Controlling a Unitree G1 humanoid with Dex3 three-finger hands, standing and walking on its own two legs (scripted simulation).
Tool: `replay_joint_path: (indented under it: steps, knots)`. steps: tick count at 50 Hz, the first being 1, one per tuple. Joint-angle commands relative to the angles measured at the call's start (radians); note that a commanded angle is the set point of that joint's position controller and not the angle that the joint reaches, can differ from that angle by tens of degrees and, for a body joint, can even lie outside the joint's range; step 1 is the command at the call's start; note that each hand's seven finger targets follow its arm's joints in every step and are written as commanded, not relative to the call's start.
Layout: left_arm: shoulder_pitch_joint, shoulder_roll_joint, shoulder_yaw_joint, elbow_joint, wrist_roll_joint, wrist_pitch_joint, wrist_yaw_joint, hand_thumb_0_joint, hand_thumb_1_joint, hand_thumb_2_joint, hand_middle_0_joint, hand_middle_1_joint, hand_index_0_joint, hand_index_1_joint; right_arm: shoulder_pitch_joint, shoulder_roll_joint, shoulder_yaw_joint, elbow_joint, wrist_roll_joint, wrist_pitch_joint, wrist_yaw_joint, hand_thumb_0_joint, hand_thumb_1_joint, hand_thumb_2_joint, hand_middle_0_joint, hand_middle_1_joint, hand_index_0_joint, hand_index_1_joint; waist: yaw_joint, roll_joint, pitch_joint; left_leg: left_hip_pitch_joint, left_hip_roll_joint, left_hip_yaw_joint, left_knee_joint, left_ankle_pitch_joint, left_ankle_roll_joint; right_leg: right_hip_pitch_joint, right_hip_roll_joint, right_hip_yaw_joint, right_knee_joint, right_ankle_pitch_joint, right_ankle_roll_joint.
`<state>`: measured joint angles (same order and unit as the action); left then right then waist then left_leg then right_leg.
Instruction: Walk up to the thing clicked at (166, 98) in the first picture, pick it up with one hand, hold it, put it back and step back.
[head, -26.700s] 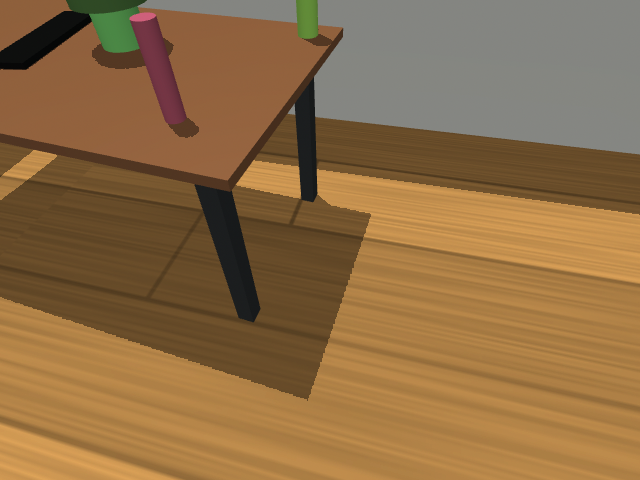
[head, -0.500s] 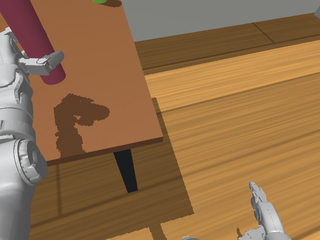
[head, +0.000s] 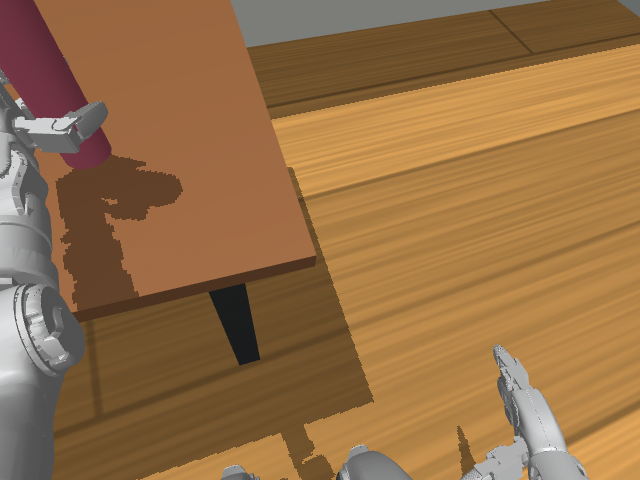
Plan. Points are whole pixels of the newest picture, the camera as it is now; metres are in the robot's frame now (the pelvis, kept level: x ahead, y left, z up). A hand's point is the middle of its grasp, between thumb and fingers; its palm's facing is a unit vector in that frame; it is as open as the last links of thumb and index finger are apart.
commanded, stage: lower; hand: left
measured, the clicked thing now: (33, 63) +0.55 +0.21 +0.19
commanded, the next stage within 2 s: loosen in 0.76 s
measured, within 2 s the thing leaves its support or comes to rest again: rests again in 0.76 s
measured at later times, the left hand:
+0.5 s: hand (69, 119) +0.56 +0.22 +0.11, palm faces +0.19 -0.98 +0.01, open 8.8 cm
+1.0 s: hand (82, 127) +0.56 +0.21 +0.09, palm faces +0.20 -0.98 +0.02, open 8.7 cm
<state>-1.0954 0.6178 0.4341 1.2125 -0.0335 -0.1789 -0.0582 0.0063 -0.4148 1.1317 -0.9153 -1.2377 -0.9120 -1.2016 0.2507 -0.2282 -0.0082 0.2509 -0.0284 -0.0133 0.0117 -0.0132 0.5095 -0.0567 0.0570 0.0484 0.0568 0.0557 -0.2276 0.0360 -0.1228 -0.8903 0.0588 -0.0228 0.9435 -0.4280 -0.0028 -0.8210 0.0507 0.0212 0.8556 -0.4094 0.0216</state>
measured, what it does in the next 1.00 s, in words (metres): stands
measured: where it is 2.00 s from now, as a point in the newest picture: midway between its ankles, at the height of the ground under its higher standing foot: outside the picture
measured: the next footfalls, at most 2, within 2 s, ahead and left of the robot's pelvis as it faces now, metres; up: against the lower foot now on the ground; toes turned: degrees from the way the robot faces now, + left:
none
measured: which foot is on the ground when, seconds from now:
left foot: down 0.00-1.00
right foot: down 0.00-1.00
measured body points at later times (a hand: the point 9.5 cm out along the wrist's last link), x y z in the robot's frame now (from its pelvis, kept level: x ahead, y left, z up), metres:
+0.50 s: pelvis +0.00 +0.00 -0.01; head +0.14 +0.03 +0.42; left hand +0.54 +0.27 +0.11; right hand +0.16 -0.27 -0.04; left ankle +0.00 +0.12 -0.69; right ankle -0.01 -0.14 -0.69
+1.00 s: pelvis +0.00 +0.00 -0.02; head +0.14 +0.03 +0.41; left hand +0.55 +0.26 +0.09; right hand +0.15 -0.27 -0.04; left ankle +0.00 +0.12 -0.69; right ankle -0.01 -0.14 -0.69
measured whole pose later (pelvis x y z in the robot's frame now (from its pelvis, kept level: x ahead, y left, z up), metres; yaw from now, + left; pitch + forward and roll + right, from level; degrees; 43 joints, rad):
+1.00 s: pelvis +0.00 +0.00 -0.02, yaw +0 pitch +25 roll -4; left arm -1.10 0.64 0.46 1.25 -0.02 -0.26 -0.05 0.01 -0.38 1.06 -0.94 -1.17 -0.94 -1.13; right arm 0.29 -0.24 0.00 0.08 -0.05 0.04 0.03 -0.01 0.51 -0.05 0.06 0.05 0.06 0.06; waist -0.26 0.03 -0.14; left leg -1.02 0.06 -0.03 1.06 -0.47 0.00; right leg -0.95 0.05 0.01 0.98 -0.46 0.02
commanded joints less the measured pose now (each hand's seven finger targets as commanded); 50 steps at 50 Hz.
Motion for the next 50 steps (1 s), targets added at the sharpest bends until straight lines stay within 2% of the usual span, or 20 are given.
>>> replay_joint_path:
  steps: [1, 3, 6, 9, 11, 14, 16, 19, 23, 24, 29, 30, 33, 35, 37, 40, 41, 43, 44, 50]
  knots:
    - [-0.459, 0.255, 0.017, -0.189, -0.006, -0.082, -0.011, 0.0, 0.215, 1.288, -1.405, -1.46, -1.412, -1.472, 0.003, -0.169, -0.088, -0.191, -0.001, -0.047, -0.011, 0.0, 0.531, -0.054, 0.049, 0.05, 0.049, 0.05, -0.015, 0.152, -0.543, 0.426, -0.003, -0.016, -0.049, 0.477, 0.028, 0.153, 0.004, -0.032, -0.054, 0.418, -0.038]
    - [-0.493, 0.245, 0.011, -0.241, -0.007, -0.092, -0.015, 0.0, 0.186, 1.289, -1.384, -1.449, -1.389, -1.464, 0.008, -0.136, -0.057, -0.174, -0.002, -0.045, -0.007, 0.0, 0.533, -0.054, 0.049, 0.05, 0.049, 0.05, -0.005, 0.18, -0.558, 0.446, -0.003, -0.017, -0.04, 0.5, 0.027, 0.134, 0.006, -0.034, -0.043, 0.423, -0.038]
    - [-0.484, 0.269, 0.022, -0.239, -0.01, -0.094, -0.023, 0.0, 0.223, 1.287, -1.383, -1.449, -1.392, -1.459, 0.006, -0.173, -0.085, -0.246, 0.0, -0.042, -0.009, 0.0, 0.536, -0.053, 0.049, 0.05, 0.049, 0.05, -0.017, 0.161, -0.62, 0.446, -0.005, -0.013, -0.033, 0.517, 0.028, 0.189, 0.002, -0.03, -0.032, 0.476, -0.036]
    - [-0.484, 0.275, 0.027, -0.259, -0.009, -0.106, -0.026, 0.0, 0.198, 1.277, -1.375, -1.431, -1.378, -1.448, 0.028, -0.136, -0.053, -0.212, 0.003, -0.031, -0.005, 0.0, 0.531, -0.055, 0.049, 0.05, 0.049, 0.05, -0.008, 0.163, -0.558, 0.385, -0.013, -0.009, -0.025, 0.494, 0.034, 0.176, -0.002, -0.024, -0.026, 0.476, -0.031]
    - [-0.453, 0.27, 0.028, -0.215, -0.014, -0.104, -0.03, 0.0, 0.213, 1.287, -1.39, -1.449, -1.396, -1.462, 0.028, -0.177, -0.1, -0.225, 0.0, -0.031, -0.01, 0.0, 0.531, -0.054, 0.049, 0.05, 0.049, 0.05, -0.02, 0.169, -0.568, 0.399, -0.009, -0.01, -0.02, 0.492, 0.032, 0.161, -0.002, -0.026, -0.018, 0.465, -0.033]
    - [-0.479, 0.255, 0.014, -0.23, -0.004, -0.108, -0.035, 0.0, 0.202, 1.276, -1.382, -1.434, -1.382, -1.452, 0.044, -0.142, -0.065, -0.236, 0.0, -0.023, -0.003, 0.0, 0.529, -0.056, 0.049, 0.05, 0.05, 0.05, -0.022, 0.172, -0.577, 0.394, -0.012, -0.006, -0.007, 0.507, 0.036, 0.162, -0.004, -0.021, -0.014, 0.501, -0.028]
    - [-0.454, 0.285, 0.037, -0.234, -0.007, -0.11, -0.031, 0.0, 0.212, 1.291, -1.383, -1.446, -1.386, -1.462, 0.043, -0.172, -0.085, -0.273, 0.002, -0.022, -0.003, 0.0, 0.535, -0.054, 0.049, 0.05, 0.049, 0.05, -0.013, 0.157, -0.604, 0.389, -0.013, -0.007, -0.006, 0.514, 0.036, 0.187, -0.006, -0.021, -0.007, 0.52, -0.029]
    - [-0.471, 0.262, 0.02, -0.247, -0.007, -0.117, -0.04, 0.0, 0.216, 1.296, -1.39, -1.447, -1.39, -1.465, 0.048, -0.15, -0.06, -0.274, -0.002, -0.018, 0.003, 0.0, 0.536, -0.054, 0.049, 0.05, 0.049, 0.05, -0.021, 0.181, -0.578, 0.396, -0.011, -0.013, 0.004, 0.524, 0.032, 0.14, -0.003, -0.026, -0.002, 0.49, -0.031]
    - [-0.479, 0.281, 0.031, -0.251, -0.001, -0.121, -0.031, 0.0, 0.205, 1.281, -1.384, -1.436, -1.383, -1.455, 0.048, -0.177, -0.089, -0.309, -0.005, -0.015, 0.004, 0.0, 0.53, -0.056, 0.049, 0.05, 0.049, 0.05, -0.028, 0.179, -0.594, 0.41, -0.009, -0.015, 0.01, 0.507, 0.031, 0.121, 0.001, -0.028, 0.006, 0.467, -0.033]
    - [-0.453, 0.244, 0.018, -0.204, -0.003, -0.116, -0.031, 0.0, 0.194, 1.285, -1.386, -1.444, -1.389, -1.461, 0.054, -0.168, -0.088, -0.295, -0.006, -0.015, 0.004, 0.0, 0.531, -0.055, 0.049, 0.05, 0.049, 0.05, -0.038, 0.183, -0.566, 0.409, -0.006, -0.018, 0.011, 0.504, 0.03, 0.09, 0.002, -0.032, 0.005, 0.441, -0.035]
    - [-0.508, 0.282, 0.031, -0.254, 0.002, -0.131, -0.02, 0.0, 0.172, 1.28, -1.395, -1.454, -1.4, -1.468, 0.049, -0.163, -0.078, -0.331, -0.008, -0.011, 0.006, 0.0, 0.532, -0.054, 0.049, 0.05, 0.049, 0.05, -0.028, 0.204, -0.613, 0.4, -0.01, -0.014, 0.016, 0.479, 0.027, 0.115, 0.003, -0.032, 0.015, 0.438, -0.036]
    - [-0.452, 0.229, 0.01, -0.174, 0.003, -0.125, -0.021, 0.0, 0.199, 1.277, -1.398, -1.451, -1.402, -1.465, 0.065, -0.169, -0.09, -0.318, -0.011, -0.008, 0.005, 0.0, 0.528, -0.055, 0.049, 0.05, 0.049, 0.05, -0.05, 0.17, -0.56, 0.364, -0.006, -0.017, 0.016, 0.475, 0.031, 0.105, 0.003, -0.032, 0.019, 0.446, -0.034]
    - [-0.511, 0.291, 0.037, -0.264, 0.008, -0.142, -0.012, 0.0, 0.201, 1.276, -1.386, -1.439, -1.39, -1.454, 0.034, -0.187, -0.101, -0.345, -0.012, -0.009, 0.004, 0.0, 0.534, -0.054, 0.049, 0.05, 0.05, 0.05, -0.026, 0.216, -0.642, 0.395, -0.008, -0.019, 0.025, 0.503, 0.026, 0.118, 0.001, -0.029, 0.034, 0.457, -0.038]
    - [-0.464, 0.238, 0.014, -0.184, 0.007, -0.136, -0.014, 0.0, 0.171, 1.269, -1.381, -1.435, -1.385, -1.45, 0.051, -0.169, -0.078, -0.335, -0.014, -0.005, 0.007, 0.0, 0.532, -0.054, 0.049, 0.05, 0.049, 0.05, -0.041, 0.196, -0.557, 0.393, 0.002, -0.03, 0.026, 0.501, 0.021, 0.045, 0.011, -0.042, 0.029, 0.403, -0.041]
    - [-0.492, 0.28, 0.035, -0.232, 0.007, -0.151, -0.006, 0.0, 0.171, 1.284, -1.384, -1.441, -1.384, -1.461, 0.068, -0.177, -0.096, -0.308, -0.016, -0.003, 0.006, 0.0, 0.531, -0.055, 0.049, 0.05, 0.049, 0.05, -0.037, 0.232, -0.585, 0.398, -0.001, -0.026, 0.032, 0.492, 0.02, 0.043, 0.01, -0.04, 0.033, 0.389, -0.042]
    - [-0.504, 0.248, 0.016, -0.239, 0.008, -0.155, -0.007, 0.0, 0.16, 1.271, -1.386, -1.444, -1.392, -1.457, 0.049, -0.174, -0.09, -0.342, -0.02, -0.006, 0.008, 0.0, 0.532, -0.053, 0.049, 0.05, 0.05, 0.05, -0.046, 0.234, -0.618, 0.4, 0.0, -0.026, 0.036, 0.492, 0.019, 0.057, 0.01, -0.041, 0.042, 0.403, -0.043]
    - [-0.477, 0.244, 0.018, -0.185, 0.009, -0.151, -0.006, 0.0, 0.155, 1.269, -1.383, -1.438, -1.387, -1.453, 0.072, -0.169, -0.084, -0.311, -0.02, -0.005, 0.007, 0.0, 0.53, -0.054, 0.049, 0.05, 0.049, 0.05, -0.046, 0.212, -0.565, 0.383, 0.002, -0.032, 0.034, 0.486, 0.017, 0.028, 0.014, -0.048, 0.044, 0.379, -0.044]
    - [-0.496, 0.283, 0.035, -0.24, 0.013, -0.162, 0.0, 0.0, 0.169, 1.266, -1.366, -1.424, -1.371, -1.439, 0.055, -0.187, -0.098, -0.344, -0.021, -0.006, 0.007, 0.0, 0.535, -0.053, 0.049, 0.05, 0.049, 0.05, -0.042, 0.233, -0.608, 0.395, 0.001, -0.031, 0.039, 0.49, 0.018, 0.035, 0.012, -0.043, 0.043, 0.381, -0.044]
    - [-0.51, 0.27, 0.022, -0.24, 0.016, -0.163, 0.001, 0.0, 0.233, 1.186, -1.411, -1.396, -1.433, -1.389, 0.062, -0.175, -0.092, -0.332, -0.021, -0.003, 0.006, 0.0, 0.533, -0.048, 0.05, 0.049, 0.049, 0.049, -0.045, 0.236, -0.621, 0.395, -0.004, -0.025, 0.043, 0.482, 0.022, 0.049, 0.01, -0.039, 0.045, 0.396, -0.04]
    - [-0.502, 0.261, 0.023, -0.205, 0.013, -0.164, 0.001, 0.0, -0.15, 0.706, -1.199, -1.061, -1.243, -1.023, 0.068, -0.177, -0.091, -0.35, -0.02, 0.003, 0.004, 0.0, 0.52, -0.04, 0.05, 0.05, 0.05, 0.05, -0.048, 0.211, -0.616, 0.338, -0.012, -0.012, 0.044, 0.441, 0.028, 0.09, 0.004, -0.029, 0.05, 0.42, -0.035]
